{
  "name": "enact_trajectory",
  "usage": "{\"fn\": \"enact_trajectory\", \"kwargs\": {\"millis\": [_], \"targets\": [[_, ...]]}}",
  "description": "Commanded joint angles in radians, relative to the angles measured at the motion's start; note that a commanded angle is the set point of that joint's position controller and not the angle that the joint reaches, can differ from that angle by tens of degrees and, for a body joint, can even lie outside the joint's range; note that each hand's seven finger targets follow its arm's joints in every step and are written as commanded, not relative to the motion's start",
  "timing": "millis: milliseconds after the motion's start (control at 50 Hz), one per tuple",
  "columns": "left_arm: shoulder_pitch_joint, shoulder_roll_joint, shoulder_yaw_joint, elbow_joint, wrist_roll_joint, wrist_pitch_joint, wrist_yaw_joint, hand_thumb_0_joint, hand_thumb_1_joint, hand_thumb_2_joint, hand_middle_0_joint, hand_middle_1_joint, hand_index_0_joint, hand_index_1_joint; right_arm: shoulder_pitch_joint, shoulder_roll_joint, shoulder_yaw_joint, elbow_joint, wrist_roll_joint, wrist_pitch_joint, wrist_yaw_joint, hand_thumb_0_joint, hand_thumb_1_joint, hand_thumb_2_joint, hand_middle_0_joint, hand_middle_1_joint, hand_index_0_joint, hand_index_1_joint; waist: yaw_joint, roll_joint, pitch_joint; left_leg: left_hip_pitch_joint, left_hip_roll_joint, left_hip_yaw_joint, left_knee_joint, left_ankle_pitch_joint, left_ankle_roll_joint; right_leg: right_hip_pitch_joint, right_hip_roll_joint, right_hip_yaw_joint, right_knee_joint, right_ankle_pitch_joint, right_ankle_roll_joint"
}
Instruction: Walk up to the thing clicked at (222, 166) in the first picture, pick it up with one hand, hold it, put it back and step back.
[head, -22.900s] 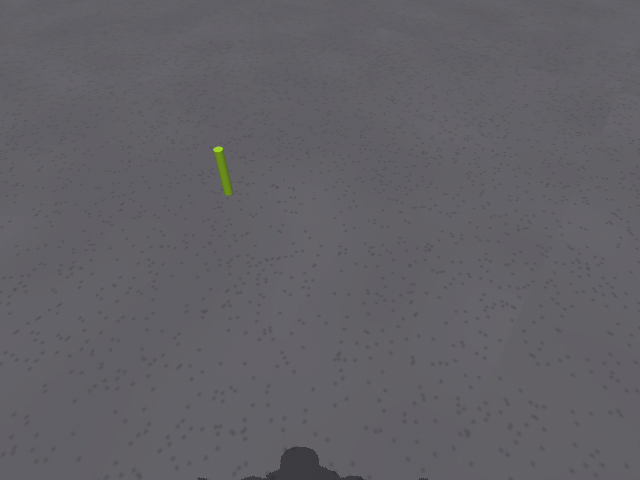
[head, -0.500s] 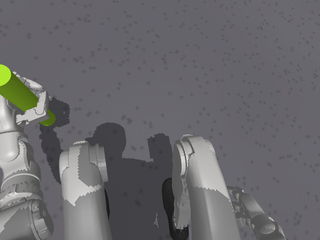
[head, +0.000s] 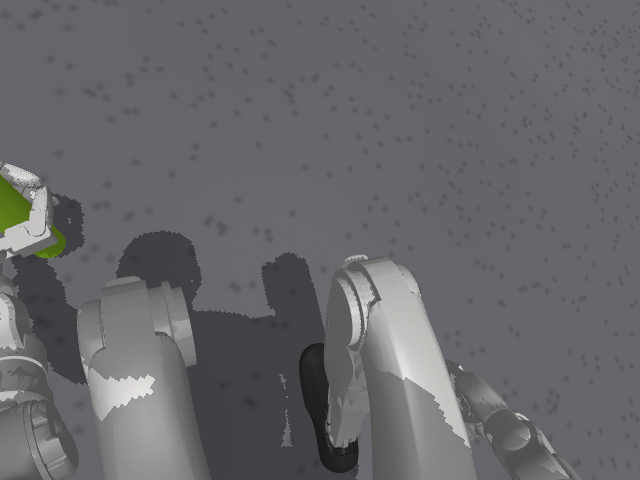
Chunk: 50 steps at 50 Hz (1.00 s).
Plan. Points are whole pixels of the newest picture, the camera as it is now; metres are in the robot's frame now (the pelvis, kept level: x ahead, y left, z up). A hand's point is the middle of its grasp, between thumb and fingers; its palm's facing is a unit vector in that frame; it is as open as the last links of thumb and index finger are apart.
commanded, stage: lower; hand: left
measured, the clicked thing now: (10, 213) +0.40 +0.30 -0.10
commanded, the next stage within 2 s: loosen in 1.32 s
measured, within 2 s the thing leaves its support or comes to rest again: rests again in 1.28 s
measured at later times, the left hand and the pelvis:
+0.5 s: hand (35, 217) +0.41 +0.29 -0.13, palm faces +0.30 -0.95 +0.00, open 5.1 cm; pelvis -0.01 +0.01 -0.01, yaw -2 degrees
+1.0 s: hand (41, 221) +0.41 +0.29 -0.15, palm faces +0.32 -0.95 +0.00, open 5.1 cm; pelvis -0.01 +0.01 -0.01, yaw -4 degrees
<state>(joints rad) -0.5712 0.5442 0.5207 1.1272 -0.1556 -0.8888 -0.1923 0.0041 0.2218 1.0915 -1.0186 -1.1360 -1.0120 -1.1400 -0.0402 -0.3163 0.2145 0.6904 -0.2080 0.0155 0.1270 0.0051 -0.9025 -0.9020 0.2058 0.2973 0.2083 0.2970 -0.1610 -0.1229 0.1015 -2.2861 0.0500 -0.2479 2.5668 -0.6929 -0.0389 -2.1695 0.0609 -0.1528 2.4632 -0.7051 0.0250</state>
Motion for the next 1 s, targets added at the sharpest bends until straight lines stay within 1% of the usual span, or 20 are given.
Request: {"fn": "enact_trajectory", "kwargs": {"millis": [0, 100, 200, 260, 280, 300, 340, 440, 480, 500, 540, 640, 660, 680, 780, 800, 880, 900, 920, 980], "targets": [[-0.213, 0.221, 0.02, -0.143, -0.011, -0.092, 0.009, 0.0, 0.646, 1.289, -1.38, -1.4, -1.374, -1.405, 0.069, -0.289, -0.066, -0.053, -0.016, -0.005, -0.017, 0.0, -0.897, -0.904, 0.2, 0.299, 0.2, 0.299, -0.022, 0.337, -0.625, 0.413, 0.009, 0.099, -0.268, 0.114, 0.031, 0.312, 0.03, -0.08, -0.237, 0.191, -0.051], [-0.197, 0.236, 0.018, -0.13, -0.014, -0.107, 0.013, 0.0, 0.646, 1.279, -1.367, -1.392, -1.367, -1.391, 0.055, -0.305, -0.045, -0.056, -0.031, -0.003, -0.017, 0.0, -0.897, -0.903, 0.2, 0.3, 0.2, 0.3, -0.034, 0.344, -0.607, 0.427, 0.013, 0.086, -0.253, 0.153, 0.026, 0.329, 0.034, -0.091, -0.225, 0.229, -0.049], [-0.207, 0.246, 0.012, -0.104, -0.021, -0.125, 0.018, 0.0, 0.629, 1.283, -1.365, -1.395, -1.364, -1.396, 0.029, -0.321, -0.023, -0.068, -0.041, -0.003, -0.015, 0.0, -0.898, -0.903, 0.2, 0.3, 0.2, 0.3, -0.056, 0.34, -0.57, 0.415, 0.016, 0.069, -0.247, 0.124, 0.025, 0.325, 0.036, -0.105, -0.223, 0.214, -0.047], [-0.206, 0.293, 0.032, -0.095, -0.014, -0.133, 0.027, 0.0, 0.615, 1.268, -1.354, -1.381, -1.354, -1.381, 0.017, -0.323, -0.01, -0.073, -0.049, -0.001, -0.015, 0.0, -0.897, -0.902, 0.2, 0.3, 0.2, 0.3, -0.049, 0.351, -0.565, 0.41, 0.017, 0.07, -0.24, 0.122, 0.027, 0.334, 0.039, -0.104, -0.226, 0.215, -0.047], [-0.201, 0.278, 0.026, -0.077, -0.013, -0.135, 0.028, 0.0, 0.62, 1.28, -1.355, -1.392, -1.358, -1.39, 0.024, -0.325, -0.004, -0.075, -0.054, 0.001, -0.014, 0.0, -0.897, -0.902, 0.2, 0.3, 0.2, 0.3, -0.065, 0.347, -0.562, 0.415, 0.018, 0.065, -0.238, 0.13, 0.026, 0.351, 0.04, -0.109, -0.226, 0.226, -0.044], [-0.202, 0.291, 0.032, -0.081, -0.013, -0.139, 0.032, 0.0, 0.633, 1.277, -1.36, -1.384, -1.36, -1.385, 0.011, -0.326, -0.001, -0.08, -0.054, 0.0, -0.012, 0.0, -0.897, -0.902, 0.2, 0.3, 0.2, 0.3, -0.056, 0.339, -0.55, 0.399, 0.017, 0.064, -0.239, 0.106, 0.027, 0.339, 0.041, -0.11, -0.228, 0.204, -0.046], [-0.202, 0.286, 0.023, -0.055, -0.011, -0.145, 0.035, 0.0, 0.598, 1.283, -1.361, -1.392, -1.361, -1.394, -0.003, -0.331, 0.004, -0.085, -0.058, -0.002, -0.012, 0.0, -0.897, -0.902, 0.2, 0.3, 0.2, 0.3, -0.065, 0.341, -0.524, 0.392, 0.017, 0.063, -0.24, 0.067, 0.029, 0.322, 0.042, -0.115, -0.232, 0.179, -0.045], [-0.193, 0.293, 0.014, -0.055, -0.008, -0.153, 0.037, 0.0, 0.608, 1.271, -1.35, -1.382, -1.353, -1.381, -0.001, -0.348, 0.016, -0.089, -0.067, -0.001, -0.01, 0.0, -0.893, -0.901, 0.2, 0.3, 0.2, 0.3, -0.074, 0.378, -0.532, 0.442, 0.02, 0.045, -0.252, 0.115, 0.016, 0.327, 0.043, -0.13, -0.215, 0.217, -0.048], [-0.196, 0.287, 0.002, -0.035, -0.007, -0.154, 0.044, 0.0, 0.611, 1.271, -1.324, -1.367, -1.327, -1.366, -0.008, -0.347, 0.026, -0.095, -0.07, 0.001, -0.008, 0.0, -0.891, -0.901, 0.2, 0.3, 0.2, 0.3, -0.082, 0.36, -0.508, 0.417, 0.019, 0.041, -0.247, 0.104, 0.019, 0.334, 0.045, -0.134, -0.22, 0.211, -0.045], [-0.195, 0.309, 0.022, -0.035, -0.008, -0.156, 0.053, 0.0, 0.572, 1.259, -1.326, -1.362, -1.327, -1.364, -0.01, -0.349, 0.028, -0.096, -0.07, 0.001, -0.008, 0.0, -0.891, -0.901, 0.2, 0.3, 0.2, 0.3, -0.073, 0.352, -0.501, 0.403, 0.019, 0.042, -0.248, 0.086, 0.021, 0.33, 0.046, -0.135, -0.224, 0.196, -0.046], [-0.212, 0.306, -0.002, -0.041, -0.004, -0.162, 0.053, 0.0, 0.58, 1.257, -1.318, -1.357, -1.321, -1.356, -0.017, -0.354, 0.034, -0.1, -0.074, 0.0, -0.006, 0.0, -0.892, -0.9, 0.2, 0.3, 0.2, 0.3, -0.086, 0.381, -0.497, 0.422, 0.019, 0.038, -0.249, 0.08, 0.018, 0.324, 0.047, -0.14, -0.218, 0.195, -0.046], [-0.204, 0.321, 0.008, -0.026, 0.0, -0.175, 0.067, 0.0, 0.55, 1.264, -1.336, -1.37, -1.337, -1.372, -0.03, -0.358, 0.044, -0.105, -0.081, -0.003, -0.005, 0.0, -0.892, -0.9, 0.2, 0.3, 0.2, 0.3, -0.086, 0.365, -0.483, 0.418, 0.022, 0.033, -0.241, 0.091, 0.019, 0.33, 0.049, -0.142, -0.216, 0.208, -0.044], [-0.218, 0.313, -0.007, -0.025, 0.001, -0.18, 0.067, 0.0, 0.561, 1.268, -1.344, -1.375, -1.346, -1.377, -0.029, -0.361, 0.049, -0.107, -0.083, -0.004, -0.003, 0.0, -0.894, -0.901, 0.2, 0.3, 0.2, 0.3, -0.099, 0.374, -0.481, 0.426, 0.022, 0.026, -0.246, 0.093, 0.017, 0.33, 0.049, -0.148, -0.212, 0.211, -0.045], [-0.213, 0.322, 0.008, -0.036, -0.002, -0.182, 0.071, 0.0, 0.547, 1.259, -1.342, -1.366, -1.341, -1.37, -0.024, -0.361, 0.05, -0.107, -0.084, -0.002, -0.003, 0.0, -0.893, -0.901, 0.2, 0.3, 0.2, 0.3, -0.093, 0.373, -0.502, 0.443, 0.024, 0.026, -0.243, 0.109, 0.016, 0.343, 0.051, -0.147, -0.215, 0.223, -0.044], [-0.213, 0.321, -0.009, -0.02, 0.008, -0.188, 0.079, 0.0, 0.58, 1.281, -1.344, -1.377, -1.343, -1.38, -0.049, -0.367, 0.059, -0.113, -0.089, -0.002, -0.002, 0.0, -0.893, -0.901, 0.2, 0.3, 0.2, 0.3, -0.1, 0.387, -0.457, 0.439, 0.027, 0.016, -0.255, 0.086, 0.012, 0.313, 0.051, -0.158, -0.207, 0.203, -0.045], [-0.206, 0.34, 0.011, -0.026, 0.006, -0.188, 0.083, 0.0, 0.548, 1.274, -1.351, -1.38, -1.351, -1.383, -0.043, -0.367, 0.061, -0.116, -0.092, -0.001, -0.002, 0.0, -0.893, -0.9, 0.2, 0.3, 0.2, 0.3, -0.093, 0.394, -0.479, 0.45, 0.027, 0.02, -0.249, 0.092, 0.013, 0.334, 0.054, -0.156, -0.213, 0.211, -0.044], [-0.199, 0.347, 0.009, -0.005, 0.005, -0.195, 0.096, 0.0, 0.58, 1.272, -1.328, -1.359, -1.325, -1.364, -0.044, -0.366, 0.072, -0.117, -0.095, -0.002, -0.001, 0.0, -0.891, -0.901, 0.2, 0.3, 0.2, 0.3, -0.1, 0.356, -0.472, 0.413, 0.025, 0.021, -0.229, 0.085, 0.021, 0.358, 0.058, -0.154, -0.224, 0.214, -0.041], [-0.198, 0.326, -0.008, 0.008, 0.006, -0.195, 0.095, 0.0, 0.59, 1.283, -1.337, -1.37, -1.335, -1.374, -0.057, -0.366, 0.071, -0.119, -0.095, -0.003, -0.001, 0.0, -0.893, -0.901, 0.2, 0.3, 0.2, 0.3, -0.103, 0.353, -0.452, 0.41, 0.025, 0.021, -0.232, 0.073, 0.021, 0.338, 0.057, -0.155, -0.224, 0.205, -0.041], [-0.204, 0.345, 0.004, -0.002, 0.005, -0.199, 0.096, 0.0, 0.592, 1.273, -1.35, -1.369, -1.349, -1.372, -0.059, -0.37, 0.073, -0.116, -0.096, -0.004, -0.002, 0.0, -0.891, -0.899, 0.2, 0.3, 0.2, 0.3, -0.103, 0.37, -0.441, 0.41, 0.025, 0.018, -0.237, 0.063, 0.02, 0.334, 0.057, -0.16, -0.218, 0.195, -0.042], [-0.193, 0.337, -0.004, 0.011, 0.01, -0.205, 0.103, 0.0, 0.576, 1.275, -1.327, -1.361, -1.325, -1.366, -0.054, -0.375, 0.077, -0.119, -0.1, -0.004, 0.001, 0.0, -0.892, -0.9, 0.2, 0.3, 0.2, 0.3, -0.109, 0.373, -0.457, 0.438, 0.03, 0.007, -0.24, 0.1, 0.014, 0.346, 0.06, -0.168, -0.209, 0.222, -0.041]]}}
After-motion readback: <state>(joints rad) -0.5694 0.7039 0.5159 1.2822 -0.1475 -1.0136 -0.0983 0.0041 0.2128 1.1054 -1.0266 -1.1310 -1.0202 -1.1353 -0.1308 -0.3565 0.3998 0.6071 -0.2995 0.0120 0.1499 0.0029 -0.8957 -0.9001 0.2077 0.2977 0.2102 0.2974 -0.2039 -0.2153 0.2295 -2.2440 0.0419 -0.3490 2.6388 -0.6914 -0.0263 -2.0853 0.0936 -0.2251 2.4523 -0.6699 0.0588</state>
